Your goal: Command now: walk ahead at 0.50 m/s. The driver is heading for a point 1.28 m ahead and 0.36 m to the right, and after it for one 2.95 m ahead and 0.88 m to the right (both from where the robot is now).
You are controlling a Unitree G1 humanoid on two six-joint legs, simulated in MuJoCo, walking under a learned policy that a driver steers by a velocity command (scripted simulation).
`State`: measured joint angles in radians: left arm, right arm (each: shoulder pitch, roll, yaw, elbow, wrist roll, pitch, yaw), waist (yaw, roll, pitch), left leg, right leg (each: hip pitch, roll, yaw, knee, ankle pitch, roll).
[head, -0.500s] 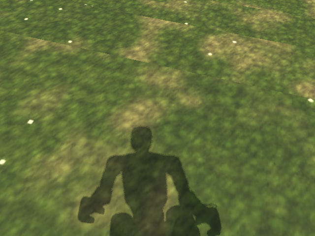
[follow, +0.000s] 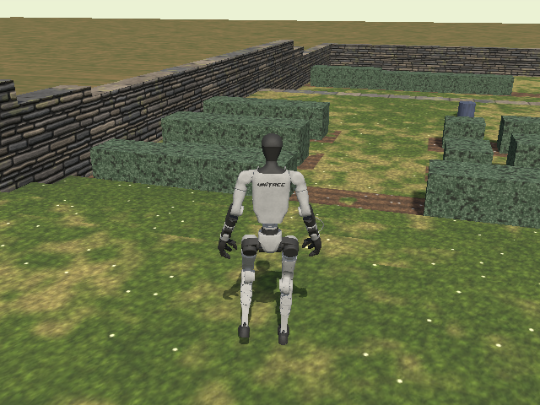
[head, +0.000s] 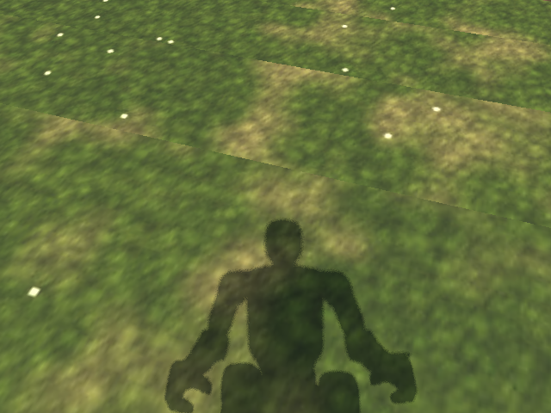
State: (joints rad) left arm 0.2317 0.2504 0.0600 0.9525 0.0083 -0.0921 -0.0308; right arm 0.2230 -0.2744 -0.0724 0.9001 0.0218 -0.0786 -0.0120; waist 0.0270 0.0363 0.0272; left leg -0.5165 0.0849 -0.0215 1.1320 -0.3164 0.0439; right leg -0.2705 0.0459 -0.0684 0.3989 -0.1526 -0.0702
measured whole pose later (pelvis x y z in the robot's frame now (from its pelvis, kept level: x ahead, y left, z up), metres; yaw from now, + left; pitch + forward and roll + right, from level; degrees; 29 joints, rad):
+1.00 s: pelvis +0.30 +0.01 +0.00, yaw -19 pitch +3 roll +3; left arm 0.19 0.29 0.09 0.78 0.00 0.01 0.02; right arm 0.02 -0.31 -0.09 0.88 0.00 0.01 -0.05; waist 0.01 0.03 0.05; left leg -0.55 0.01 0.00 1.08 -0.43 -0.05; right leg -0.31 0.01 0.03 0.47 -0.20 -0.05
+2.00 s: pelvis +0.41 +0.00 +0.00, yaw -28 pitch +0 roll -1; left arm 0.23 0.29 0.07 0.84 -0.03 -0.07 0.01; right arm 0.33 -0.27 -0.05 1.01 0.01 -0.09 0.02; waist -0.04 -0.03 0.01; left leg -0.09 -0.02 0.03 0.36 -0.28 0.05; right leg -0.48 -0.05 0.01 1.03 -0.31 -0.03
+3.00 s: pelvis +0.90 -0.26 +0.00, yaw -28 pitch +1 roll +0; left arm 0.29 0.29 0.06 0.89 -0.02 -0.07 0.01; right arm 0.23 -0.25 -0.05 0.84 -0.01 -0.08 0.04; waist -0.01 -0.03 0.04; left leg -0.31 -0.04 0.05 0.45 -0.16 0.07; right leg -0.47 -0.07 0.05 1.18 -0.32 -0.04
